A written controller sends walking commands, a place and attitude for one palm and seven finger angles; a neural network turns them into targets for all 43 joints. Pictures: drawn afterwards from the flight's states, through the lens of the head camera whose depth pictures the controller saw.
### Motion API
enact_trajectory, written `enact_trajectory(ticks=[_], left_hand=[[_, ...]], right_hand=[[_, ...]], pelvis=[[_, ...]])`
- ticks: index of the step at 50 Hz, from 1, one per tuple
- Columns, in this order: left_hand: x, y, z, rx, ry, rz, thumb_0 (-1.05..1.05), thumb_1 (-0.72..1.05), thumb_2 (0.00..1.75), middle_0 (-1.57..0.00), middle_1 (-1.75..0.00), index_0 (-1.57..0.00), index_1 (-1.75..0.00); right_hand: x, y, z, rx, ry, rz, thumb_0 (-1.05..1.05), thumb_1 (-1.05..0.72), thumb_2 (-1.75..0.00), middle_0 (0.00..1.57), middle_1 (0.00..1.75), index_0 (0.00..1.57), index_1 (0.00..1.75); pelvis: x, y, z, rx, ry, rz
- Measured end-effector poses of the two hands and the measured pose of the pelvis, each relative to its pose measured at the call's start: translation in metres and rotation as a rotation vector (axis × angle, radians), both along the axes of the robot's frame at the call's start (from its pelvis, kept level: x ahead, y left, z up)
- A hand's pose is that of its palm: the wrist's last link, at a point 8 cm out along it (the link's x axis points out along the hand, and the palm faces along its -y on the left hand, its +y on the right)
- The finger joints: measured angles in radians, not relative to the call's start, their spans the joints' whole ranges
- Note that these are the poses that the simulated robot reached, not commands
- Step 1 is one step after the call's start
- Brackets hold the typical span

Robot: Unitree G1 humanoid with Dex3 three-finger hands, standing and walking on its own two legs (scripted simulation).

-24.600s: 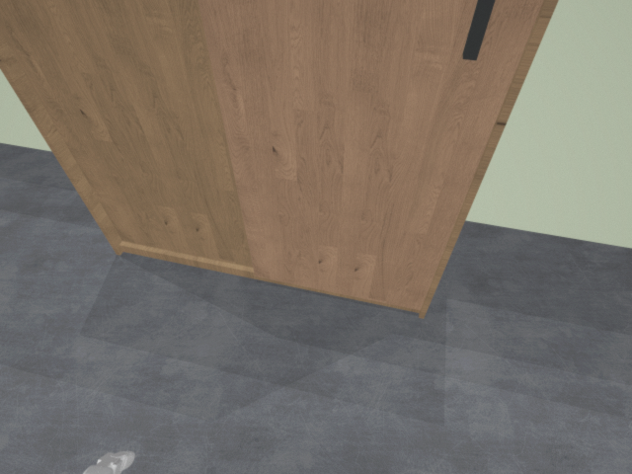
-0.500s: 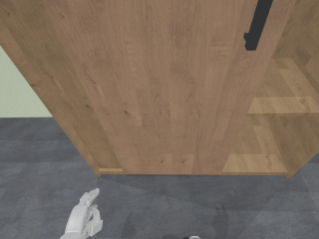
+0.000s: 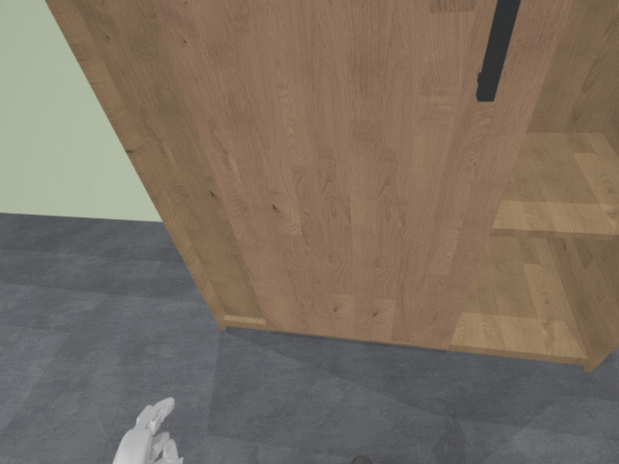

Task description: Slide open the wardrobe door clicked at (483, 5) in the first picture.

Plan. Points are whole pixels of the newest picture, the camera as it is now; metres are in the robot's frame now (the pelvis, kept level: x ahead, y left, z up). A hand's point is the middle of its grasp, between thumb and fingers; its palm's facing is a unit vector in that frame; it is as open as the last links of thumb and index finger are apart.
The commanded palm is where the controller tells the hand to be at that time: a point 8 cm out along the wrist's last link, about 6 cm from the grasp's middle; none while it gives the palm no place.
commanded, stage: stop stepping back and stand still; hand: right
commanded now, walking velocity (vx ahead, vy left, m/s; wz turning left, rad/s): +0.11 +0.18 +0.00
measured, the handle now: (497, 29) +0.62 -0.24 +0.27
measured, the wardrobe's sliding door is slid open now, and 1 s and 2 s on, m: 0.42 0.42 0.42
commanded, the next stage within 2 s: let the arm hang, fingers relaxed in 0.80 s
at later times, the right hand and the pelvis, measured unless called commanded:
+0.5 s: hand out of the picture +0.18 -0.32 +0.18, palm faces +0.37 +0.82 -0.43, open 7.4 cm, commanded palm +0.12 -0.36 +0.18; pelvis -0.02 -0.06 +0.01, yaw +1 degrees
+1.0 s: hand out of the picture +0.22 -0.33 +0.06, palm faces +0.22 +0.83 -0.51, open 7.4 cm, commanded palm none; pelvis -0.02 -0.07 -0.01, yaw +1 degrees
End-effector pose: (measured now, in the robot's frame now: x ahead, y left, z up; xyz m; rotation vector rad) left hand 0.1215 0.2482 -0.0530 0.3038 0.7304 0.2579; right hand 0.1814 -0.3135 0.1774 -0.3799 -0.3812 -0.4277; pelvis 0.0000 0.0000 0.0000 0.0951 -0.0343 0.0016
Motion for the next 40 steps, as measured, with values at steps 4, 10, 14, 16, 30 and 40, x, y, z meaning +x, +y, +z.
enact_trajectory(ticks=[4, 10, 14, 16, 30, 40], left_hand=[[-0.005, -0.028, 0.002, -0.075, -0.061, -0.052, 0.02, 0.9, 0.9, -0.21, -0.3, -0.21, -0.3], [-0.018, -0.049, -0.021, -0.085, 0.011, -0.041, 0.02, 0.9, 0.9, -0.21, -0.3, -0.21, -0.3], [-0.022, -0.062, -0.027, -0.038, 0.023, -0.054, 0.02, 0.9, 0.9, -0.21, -0.3, -0.21, -0.3], [-0.023, -0.07, -0.028, -0.038, 0.013, -0.046, 0.02, 0.9, 0.9, -0.21, -0.3, -0.21, -0.3], [-0.018, -0.088, -0.022, -0.126, 0.041, -0.037, 0.02, 0.9, 0.9, -0.21, -0.3, -0.21, -0.3], [0.014, -0.049, -0.022, -0.075, -0.016, 0.0, 0.02, 0.9, 0.9, -0.21, -0.3, -0.21, -0.3]], right_hand=[[-0.033, 0.014, 0.017, -0.128, 0.051, 0.097, 0.01, -0.89, -0.9, 0.21, 0.3, 0.21, 0.3], [-0.06, -0.017, 0.013, -0.141, 0.006, 0.042, 0.0, -0.88, -0.9, 0.21, 0.3, 0.22, 0.3], [-0.052, -0.058, -0.011, -0.004, -0.006, -0.097, 0.0, -0.88, -0.9, 0.21, 0.3, 0.22, 0.3], [-0.046, -0.065, -0.018, 0.028, 0.002, -0.107, 0.01, -0.89, -0.9, 0.21, 0.3, 0.21, 0.3], [-0.025, -0.052, 0.017, -0.221, 0.144, 0.011, 0.01, -0.89, -0.9, 0.21, 0.3, 0.21, 0.3], [-0.007, -0.021, -0.008, -0.11, 0.164, 0.056, 0.01, -0.89, -0.9, 0.21, 0.3, 0.21, 0.3]], pelvis=[[-0.018, -0.007, -0.001, -0.047, 0.023, 0.014], [-0.026, -0.029, -0.011, -0.055, 0.022, 0.033], [-0.026, -0.049, -0.018, -0.046, 0.036, 0.004], [-0.032, -0.057, -0.019, -0.07, 0.02, 0.005], [-0.012, -0.057, 0.002, -0.041, 0.033, 0.027], [-0.003, -0.052, -0.008, -0.07, 0.044, 0.027]])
